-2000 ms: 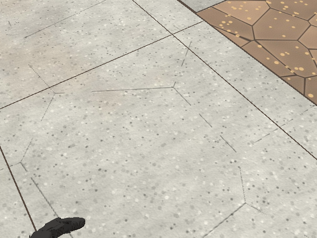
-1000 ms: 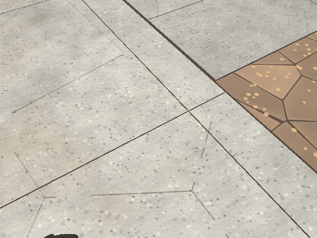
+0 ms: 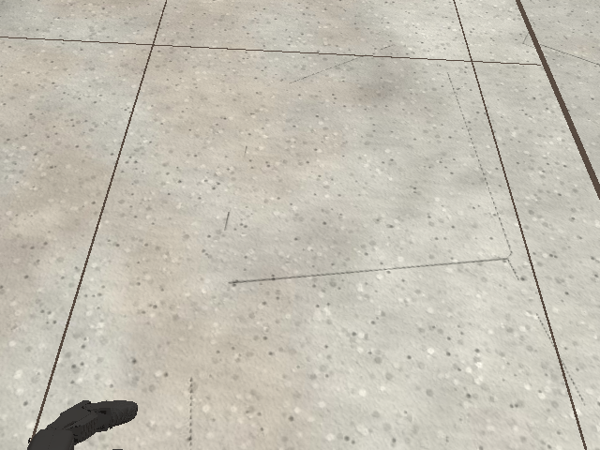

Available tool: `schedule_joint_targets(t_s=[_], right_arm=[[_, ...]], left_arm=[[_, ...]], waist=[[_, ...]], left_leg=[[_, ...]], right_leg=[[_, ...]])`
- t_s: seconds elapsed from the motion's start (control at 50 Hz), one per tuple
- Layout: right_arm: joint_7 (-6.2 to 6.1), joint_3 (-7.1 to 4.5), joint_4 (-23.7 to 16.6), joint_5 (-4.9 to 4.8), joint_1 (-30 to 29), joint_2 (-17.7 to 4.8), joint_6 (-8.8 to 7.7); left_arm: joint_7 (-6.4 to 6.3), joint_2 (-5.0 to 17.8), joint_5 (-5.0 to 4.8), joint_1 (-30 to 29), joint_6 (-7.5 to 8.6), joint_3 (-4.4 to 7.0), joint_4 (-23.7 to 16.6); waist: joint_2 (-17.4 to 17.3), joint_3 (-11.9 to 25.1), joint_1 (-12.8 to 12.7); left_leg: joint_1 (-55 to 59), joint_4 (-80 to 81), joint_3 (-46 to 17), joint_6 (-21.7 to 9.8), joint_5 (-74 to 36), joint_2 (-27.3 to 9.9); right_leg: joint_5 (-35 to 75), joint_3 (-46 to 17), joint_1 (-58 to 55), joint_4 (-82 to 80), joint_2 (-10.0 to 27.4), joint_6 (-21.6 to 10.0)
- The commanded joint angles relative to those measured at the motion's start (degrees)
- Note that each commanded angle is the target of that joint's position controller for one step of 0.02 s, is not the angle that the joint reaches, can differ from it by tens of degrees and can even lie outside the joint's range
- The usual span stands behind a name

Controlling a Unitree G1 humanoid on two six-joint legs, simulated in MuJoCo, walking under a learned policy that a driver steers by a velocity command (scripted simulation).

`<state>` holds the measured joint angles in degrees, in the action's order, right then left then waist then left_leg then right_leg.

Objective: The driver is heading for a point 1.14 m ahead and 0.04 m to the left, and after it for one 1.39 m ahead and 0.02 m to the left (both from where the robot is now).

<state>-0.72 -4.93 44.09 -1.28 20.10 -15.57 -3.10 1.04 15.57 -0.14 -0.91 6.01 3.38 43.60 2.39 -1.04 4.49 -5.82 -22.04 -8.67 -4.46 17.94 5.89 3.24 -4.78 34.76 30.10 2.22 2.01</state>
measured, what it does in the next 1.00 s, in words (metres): walks ahead: right foot, then left foot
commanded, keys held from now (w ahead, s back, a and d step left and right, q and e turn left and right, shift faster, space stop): w+q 0.14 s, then w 0.86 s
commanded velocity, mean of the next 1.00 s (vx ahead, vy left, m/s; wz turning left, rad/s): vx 0.50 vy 0.00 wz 0.22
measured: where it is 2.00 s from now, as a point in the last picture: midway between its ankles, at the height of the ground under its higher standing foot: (207, 226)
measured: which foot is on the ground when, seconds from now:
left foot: down 0.00-0.08, up 0.10-0.56, down 0.58-1.00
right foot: up 0.00-0.06, down 0.08-0.60, up 0.62-1.00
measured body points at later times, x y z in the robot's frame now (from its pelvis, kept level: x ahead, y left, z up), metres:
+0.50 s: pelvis +0.27 +0.00 +0.00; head +0.30 +0.01 +0.45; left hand +0.20 +0.28 -0.13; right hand +0.54 -0.18 -0.08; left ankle +0.40 +0.17 -0.71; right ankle +0.19 -0.14 -0.74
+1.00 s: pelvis +0.53 +0.08 +0.00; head +0.55 +0.09 +0.45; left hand +0.69 +0.36 -0.10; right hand +0.60 -0.20 -0.12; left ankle +0.41 +0.16 -0.74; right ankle +0.74 -0.03 -0.70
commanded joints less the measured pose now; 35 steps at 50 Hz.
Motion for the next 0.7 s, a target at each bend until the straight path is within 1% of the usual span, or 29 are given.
schedule_joint_targets(t_s=[0.02,0.04,0.06,0.08,0.1,0.12,0.14,0.16,0.18,0.2,0.22,0.24,0.28,0.32,0.34,0.4,0.42,0.46,0.5,0.52,0.54,0.56,0.58,0.6,0.62,0.64,0.66,0.68,0.7], right_arm=[[-0.65,-2.26,-2.62,-0.05,1.38,-8.76,0.04],[-0.77,-2.29,-2.86,0.03,0.95,-8.8,0.32],[-0.77,-1.97,-3.4,0.04,-0.1,-8.05,0.51],[-0.54,-1.04,-4.42,0.35,-1.15,-5.68,0.36],[-0.64,-0.12,-6.08,1.09,-0.14,-2.97,0.22],[-0.56,0.53,-7.35,-0.8,8.06,-1.92,-0.39],[-0.63,-0.5,-5.58,-1.34,6.54,-7.9,-0.2],[-0.45,-0.96,-6.19,-0.67,0.36,-9.77,0.07],[-0.5,-0.83,-6.75,0.06,-2.57,-8.61,0.12],[-0.32,-0.85,-7.29,0.49,-4.22,-7.54,0.03],[-0.02,-0.74,-7.35,0.11,-3.65,-6.38,0.12],[0.14,-0.49,-7.28,-0.22,-2.94,-5.2,0.26],[0.25,0.02,-7.97,0.12,-4.28,-3.81,0.42],[0.43,0.62,-9.08,0.78,-7.26,-3.15,0.14],[0.69,0.93,-9.37,0.87,-8.74,-2.84,-0.12],[1.54,1.7,-10.38,0.55,-14.39,-1.89,-0.88],[1.8,1.79,-10.8,0.39,-16.23,-1.92,-1.0],[2.26,1.78,-11.86,0.02,-19.19,-2.43,-1.13],[2.67,1.52,-12.76,-0.13,-20.62,-3.42,-1.26],[2.81,1.25,-12.82,-0.06,-20.04,-4.12,-1.33],[2.78,0.63,-12.1,0.21,-16.96,-5.22,-1.39],[2.53,-0.57,-9.93,0.62,-10.3,-7.19,-1.32],[1.94,-2.03,-7.52,0.93,-1.11,-10.33,-1.09],[1.24,-3.27,-6.82,2.21,5.78,-16.54,-0.64],[1.45,-2.65,-6.38,1.19,6.99,-14.87,-0.59],[1.7,-1.35,-6.43,0.98,3.89,-11.52,-0.77],[1.76,-0.68,-6.77,0.87,0.55,-9.47,-0.87],[2.02,-0.17,-6.81,1.13,-2.93,-7.92,-0.98],[2.22,0.3,-7.03,1.46,-5.43,-6.3,-1.34]], left_arm=[[0.61,6.7,-0.38,-4.43,1.73,1.67,-5.22],[0.65,7.25,-0.44,-2.46,2.07,1.96,-4.87],[0.47,8.15,-0.27,2.19,2.41,2.58,-3.67],[0.16,10.32,0.67,9.27,2.76,3.45,-2.53],[-0.35,13.71,1.31,18.77,2.53,4.31,-1.66],[0.23,16.05,1.2,21.53,1.75,4.85,0.24],[0.22,9.84,-0.15,19.2,1.33,3.4,-1.17],[-0.07,6.82,-0.27,16.95,0.76,2.55,-1.52],[-0.02,6.51,0.53,14.44,0.34,2.16,-1.5],[0.06,5.52,0.94,13.19,0.19,1.79,-0.98],[0.05,4.92,1.27,12.6,0.36,1.47,-0.62],[0.13,4.73,1.04,12.67,0.64,1.47,-0.12],[0.18,5.96,0.32,13.53,1.15,1.81,0.95],[-0.01,7.75,-0.07,14.32,1.15,2.28,1.69],[-0.11,8.23,-0.26,14.54,0.93,2.36,1.93],[-0.31,9.48,-0.82,16.37,0.12,2.46,2.74],[-0.29,9.93,-1.02,17.73,-0.13,2.48,3.21],[-0.22,10.66,-1.39,20.22,-0.74,2.53,4.25],[-0.29,11.36,-1.72,21.33,-1.45,2.63,5.13],[-0.4,11.83,-1.85,21.29,-1.81,2.72,5.42],[-0.56,12.34,-1.98,20.47,-2.13,2.76,5.5],[-0.73,11.71,-2.06,20.29,-2.33,2.44,5.61],[-0.95,9.63,-1.26,20.29,-2.18,1.52,5.09],[-0.75,4.21,0.13,23.42,-1.2,-0.4,2.58],[-0.6,4.56,-0.24,23.47,0.03,-0.62,2.91],[-0.16,9.03,-1.89,20.03,0.62,0.72,1.94],[-0.04,8.94,-2.22,16.48,0.77,0.6,1.1],[-0.21,8.32,-1.39,15.17,0.55,0.65,1.07],[-0.33,8.21,-0.76,15.63,-0.15,0.99,1.38]], waist=[[-8.94,0.72,-1.3],[-10.07,1.23,-2.43],[-10.48,3.09,-5.04],[-9.11,8.87,-8.52],[-1.07,17.44,-11.05],[19.26,22.14,-6.84],[10.96,16.08,-8.17],[5.01,8.88,-9.52],[1.04,5.13,-8.23],[0.92,2.27,-7.11],[2.09,1.61,-5.71],[3.18,1.65,-5.06],[2.73,1.21,-4.69],[1.5,1.08,-4.99],[1.15,1.06,-5.36],[1.38,-0.03,-7.46],[1.51,-0.29,-8.3],[2.01,-1.02,-9.3],[2.91,-1.59,-8.93],[3.38,-1.3,-7.98],[3.55,0.34,-5.51],[2.63,4.42,-1.91],[0.97,10.61,2.19],[-11.53,18.87,2.26],[-17.15,23.83,2.08],[-12.87,16.11,1.87],[-10.41,10.27,0.68],[-7.51,6.26,-1.25],[-8.11,4.36,-3.3]], left_leg=[[-1.12,0.84,-13.28,-7.14,-13.73,-14.52],[-0.44,-1.09,-14.44,-6.67,-15.51,-14.55],[-1.0,-4.8,-14.13,-5.52,-19.04,-12.77],[-4.87,-14.58,-11.49,-3.51,-20.28,-9.64],[-16.63,-31.99,-5.06,-0.35,-8.9,-4.32],[-34.65,-47.49,-1.38,2.29,17.89,-0.29],[-40.4,-53.94,-3.1,3.02,14.58,-4.93],[-40.92,-54.24,-1.12,3.24,9.06,-6.7],[-38.43,-52.38,0.32,3.12,5.04,-8.39],[-36.79,-49.52,0.12,2.92,2.74,-9.68],[-34.0,-47.48,0.25,2.6,1.55,-10.75],[-32.7,-45.36,0.86,2.6,1.27,-11.08],[-33.56,-40.53,1.84,3.1,-0.14,-11.57],[-34.68,-34.12,3.12,3.75,-4.63,-12.46],[-34.19,-30.45,4.05,3.93,-7.8,-12.74],[-30.19,-19.45,7.15,4.11,-15.78,-11.65],[-28.97,-16.97,8.03,4.19,-17.0,-10.99],[-28.2,-13.48,8.8,3.82,-16.71,-10.14],[-27.53,-10.66,9.07,2.53,-13.65,-9.35],[-25.66,-9.23,9.51,1.65,-12.01,-8.7],[-20.29,-7.04,10.69,0.54,-11.87,-7.29],[-10.08,-4.98,12.05,-0.96,-13.04,-5.59],[4.57,-6.71,8.55,-3.1,-14.26,-8.7],[25.5,-5.72,-15.25,-10.87,-9.45,-23.98],[28.41,2.76,-33.07,-14.98,-4.66,-29.15],[23.01,3.53,-26.6,-12.75,-1.83,-27.27],[15.41,4.23,-18.38,-10.98,-4.0,-24.55],[7.77,6.15,-13.15,-10.02,-7.22,-22.05],[2.03,8.22,-9.63,-9.25,-10.55,-20.2]], right_leg=[[-3.95,0.79,-5.91,-2.66,-1.91,-1.29],[-6.6,1.26,-8.51,-3.31,-2.25,-2.08],[-6.46,2.44,-15.04,-5.57,-2.83,-3.39],[-5.89,-0.61,-27.48,-4.12,1.4,-6.09],[-9.56,-13.44,-45.06,-3.65,12.1,-10.24],[-21.62,-40.02,-57.11,-10.26,22.59,-17.97],[-32.55,-38.88,-53.34,-12.16,21.6,-16.28],[-31.11,-28.65,-45.23,-13.0,18.66,-13.75],[-25.18,-22.54,-37.44,-14.31,16.1,-12.69],[-19.55,-18.27,-31.96,-15.7,14.18,-12.88],[-16.12,-14.45,-28.48,-17.11,12.48,-12.72],[-13.96,-12.08,-27.11,-18.34,11.72,-13.17],[-8.76,-8.64,-26.63,-20.19,11.89,-14.63],[-4.21,-5.88,-27.53,-21.38,12.22,-15.35],[-2.76,-3.92,-27.74,-21.69,11.65,-15.03],[-1.12,1.38,-27.14,-21.69,9.44,-13.19],[-1.32,2.05,-27.54,-21.4,9.43,-12.86],[-1.61,1.76,-29.95,-20.62,10.8,-12.49],[0.19,1.23,-33.11,-18.92,12.64,-11.73],[3.12,1.32,-34.29,-17.3,13.26,-11.2],[10.34,2.5,-34.51,-13.43,12.83,-10.26],[18.32,5.11,-33.13,-5.31,10.64,-8.87],[14.89,7.6,-25.93,6.95,7.99,-6.67],[-7.22,10.14,-4.35,29.74,0.74,-2.59],[-36.07,2.47,5.25,40.68,-3.18,-2.25],[-34.14,0.26,11.18,44.99,0.41,-2.91],[-29.35,1.68,11.59,43.5,2.9,-3.55],[-25.24,2.27,9.56,39.85,4.62,-3.38],[-22.23,1.67,5.96,36.61,6.18,-3.15]])
Velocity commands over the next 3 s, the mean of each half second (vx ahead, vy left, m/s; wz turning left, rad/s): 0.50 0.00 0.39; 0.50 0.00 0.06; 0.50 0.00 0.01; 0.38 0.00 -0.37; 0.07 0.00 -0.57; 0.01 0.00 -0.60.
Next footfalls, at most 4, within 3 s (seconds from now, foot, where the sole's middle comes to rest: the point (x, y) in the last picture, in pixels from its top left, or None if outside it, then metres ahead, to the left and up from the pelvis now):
0.08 right None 0.23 -0.14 -0.78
0.58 left None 0.45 0.17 -0.78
1.10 right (275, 318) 0.79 0.00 -0.78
1.62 left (160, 242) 1.03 0.29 -0.78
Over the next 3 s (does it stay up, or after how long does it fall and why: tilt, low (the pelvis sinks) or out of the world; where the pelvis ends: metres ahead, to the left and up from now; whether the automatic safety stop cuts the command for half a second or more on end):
stays up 1.13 0.16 -0.01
